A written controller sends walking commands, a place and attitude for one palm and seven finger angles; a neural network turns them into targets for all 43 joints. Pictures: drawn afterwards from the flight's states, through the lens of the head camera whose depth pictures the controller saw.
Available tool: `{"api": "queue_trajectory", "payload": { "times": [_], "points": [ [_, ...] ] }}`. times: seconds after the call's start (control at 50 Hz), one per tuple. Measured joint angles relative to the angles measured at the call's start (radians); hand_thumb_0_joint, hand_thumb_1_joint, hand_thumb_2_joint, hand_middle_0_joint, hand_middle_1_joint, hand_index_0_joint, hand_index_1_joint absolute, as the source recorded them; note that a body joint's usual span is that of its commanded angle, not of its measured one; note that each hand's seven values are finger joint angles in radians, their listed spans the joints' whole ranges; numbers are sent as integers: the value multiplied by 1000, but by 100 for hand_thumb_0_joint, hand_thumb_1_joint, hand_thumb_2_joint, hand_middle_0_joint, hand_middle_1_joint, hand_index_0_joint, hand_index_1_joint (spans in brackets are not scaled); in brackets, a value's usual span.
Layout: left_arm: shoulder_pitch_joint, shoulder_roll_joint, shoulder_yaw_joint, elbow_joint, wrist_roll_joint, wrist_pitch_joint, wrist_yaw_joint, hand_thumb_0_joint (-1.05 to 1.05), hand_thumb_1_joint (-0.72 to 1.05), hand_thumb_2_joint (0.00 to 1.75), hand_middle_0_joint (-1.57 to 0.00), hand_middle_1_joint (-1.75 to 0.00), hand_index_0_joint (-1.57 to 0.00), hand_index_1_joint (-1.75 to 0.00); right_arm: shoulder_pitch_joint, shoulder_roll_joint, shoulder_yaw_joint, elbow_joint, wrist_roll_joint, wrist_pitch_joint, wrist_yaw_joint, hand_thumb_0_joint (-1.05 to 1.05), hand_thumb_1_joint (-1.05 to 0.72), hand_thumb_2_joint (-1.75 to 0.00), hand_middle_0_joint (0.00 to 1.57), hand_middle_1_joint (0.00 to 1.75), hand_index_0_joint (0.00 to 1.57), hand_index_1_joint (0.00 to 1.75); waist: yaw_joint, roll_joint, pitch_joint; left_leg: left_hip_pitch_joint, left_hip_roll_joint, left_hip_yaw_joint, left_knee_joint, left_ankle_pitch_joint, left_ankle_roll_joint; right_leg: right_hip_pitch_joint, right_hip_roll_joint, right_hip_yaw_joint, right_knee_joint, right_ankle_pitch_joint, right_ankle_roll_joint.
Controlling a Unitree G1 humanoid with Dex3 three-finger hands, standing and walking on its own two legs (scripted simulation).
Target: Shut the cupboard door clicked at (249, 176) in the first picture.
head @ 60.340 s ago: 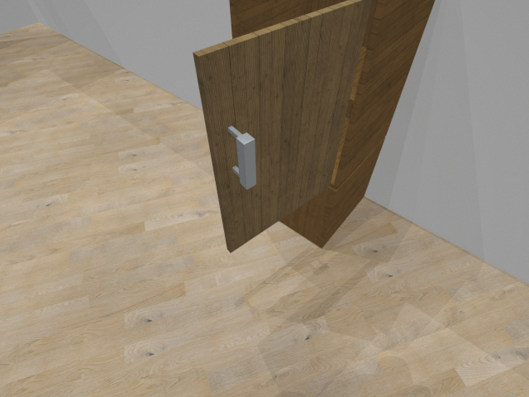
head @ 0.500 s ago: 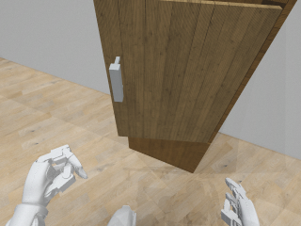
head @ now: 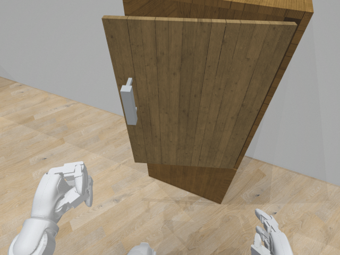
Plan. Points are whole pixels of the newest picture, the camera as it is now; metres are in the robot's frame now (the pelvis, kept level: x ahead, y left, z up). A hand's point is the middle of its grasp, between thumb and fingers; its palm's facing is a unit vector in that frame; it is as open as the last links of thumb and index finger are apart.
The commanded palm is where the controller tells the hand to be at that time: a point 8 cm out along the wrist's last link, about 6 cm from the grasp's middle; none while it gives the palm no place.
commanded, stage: raise the hand and make a fist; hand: left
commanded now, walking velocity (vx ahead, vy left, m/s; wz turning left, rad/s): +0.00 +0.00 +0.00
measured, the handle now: (131, 101) +0.50 +0.15 +0.08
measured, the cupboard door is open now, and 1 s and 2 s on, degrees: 19 19 19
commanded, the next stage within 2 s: bring the fist close to the handle in 0.32 s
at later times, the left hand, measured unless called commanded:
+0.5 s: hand (94, 187) +0.24 +0.18 +0.08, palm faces -0.01 -1.00 -0.03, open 3.1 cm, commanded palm +0.23 +0.22 +0.09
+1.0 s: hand (125, 151) +0.33 +0.13 +0.09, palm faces -0.03 -1.00 -0.03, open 3.1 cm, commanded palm +0.31 +0.18 +0.09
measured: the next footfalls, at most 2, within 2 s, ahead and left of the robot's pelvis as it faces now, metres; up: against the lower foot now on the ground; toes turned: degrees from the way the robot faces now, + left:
none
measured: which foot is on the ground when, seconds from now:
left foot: down 0.00-1.00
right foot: down 0.00-1.00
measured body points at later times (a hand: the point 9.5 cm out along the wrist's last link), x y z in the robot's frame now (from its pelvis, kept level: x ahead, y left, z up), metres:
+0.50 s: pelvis +0.01 -0.01 +0.00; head +0.03 -0.02 +0.45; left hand +0.23 +0.23 +0.09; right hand +0.19 -0.24 -0.07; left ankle +0.08 +0.12 -0.69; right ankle -0.02 -0.13 -0.69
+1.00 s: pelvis +0.01 -0.01 +0.00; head +0.04 -0.02 +0.45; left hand +0.32 +0.19 +0.09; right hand +0.16 -0.25 -0.09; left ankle +0.08 +0.12 -0.69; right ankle -0.02 -0.13 -0.69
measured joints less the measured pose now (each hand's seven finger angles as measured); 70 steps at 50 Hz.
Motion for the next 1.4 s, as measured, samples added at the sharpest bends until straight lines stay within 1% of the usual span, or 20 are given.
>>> {"api": "queue_trajectory", "payload": {
  "times": [0.12,0.26,0.48,0.6,0.7,0.8,0.92,1.12,1.4],
  "points": [
    [3,-7,-3,22,-1,-8,-2,2,90,90,-130,-150,-130,-150,4,-7,-11,4,0,-3,0,1,-90,-89,20,30,20,30,-4,-1,2,13,2,5,-17,5,-7,4,1,5,-3,0,-6],
    [0,-16,0,38,-9,-33,-10,2,90,90,-131,-150,-130,-150,-2,-9,-18,11,0,-5,0,1,-91,-89,20,30,20,30,1,-3,2,10,4,7,-14,0,-12,-4,2,7,8,-10,-11],
    [-15,-20,-2,43,-7,-35,-17,2,90,90,-131,-150,-130,-150,-18,-3,-15,7,-1,1,-1,1,-91,-89,20,30,20,30,7,-2,2,6,1,6,-9,-8,-12,-6,0,7,12,-18,-11],
    [-128,-31,-30,100,12,-21,2,2,90,90,-131,-150,-130,-150,-32,-4,-9,20,0,-2,-5,1,-91,-89,20,30,20,30,10,3,11,-10,-5,0,0,-7,-10,-18,-4,1,19,-20,-9],
    [-214,-46,-64,140,44,6,35,2,90,90,-131,-150,-130,-150,-36,4,-5,25,-2,10,1,1,-91,-89,20,30,20,30,0,0,11,-4,-6,9,-13,-3,-7,-18,-7,9,12,-15,-7],
    [-267,-61,-75,181,68,22,79,2,90,90,-131,-150,-130,-150,-28,12,-4,23,-6,34,14,1,-91,-89,20,30,20,30,-11,-5,8,15,-4,25,-37,3,-7,-10,-8,24,-3,-8,-5],
    [-334,-70,-82,252,93,8,121,2,90,90,-131,-150,-130,-150,-19,8,-10,36,-9,59,25,1,-91,-89,20,30,20,30,-16,-8,10,23,-3,31,-49,6,-8,-7,-7,31,-10,-4,-6],
    [-490,-77,-84,410,114,-18,150,2,90,90,-131,-150,-130,-150,-22,-2,-24,74,-8,88,28,1,-91,-89,20,30,20,30,-22,-10,14,16,0,32,-56,13,-13,-20,-4,32,-7,-2,-12],
    [-716,-54,-24,681,121,-63,152,2,90,90,-131,-150,-130,-150,-2,-10,-37,106,-8,128,37,1,-91,-89,20,30,20,30,-43,-16,4,-15,10,32,-58,20,-21,-59,6,34,1,2,-20]
  ]
}}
